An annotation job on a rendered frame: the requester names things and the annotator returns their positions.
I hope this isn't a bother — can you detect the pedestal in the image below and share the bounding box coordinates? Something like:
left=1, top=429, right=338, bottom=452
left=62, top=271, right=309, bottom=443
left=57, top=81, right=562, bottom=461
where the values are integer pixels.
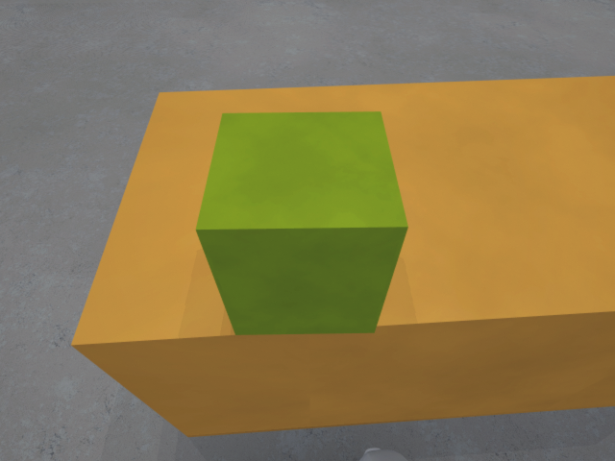
left=71, top=76, right=615, bottom=437

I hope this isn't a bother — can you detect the carton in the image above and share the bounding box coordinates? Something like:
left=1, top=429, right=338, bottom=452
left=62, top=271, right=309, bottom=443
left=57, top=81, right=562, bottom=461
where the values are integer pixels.
left=196, top=111, right=408, bottom=335

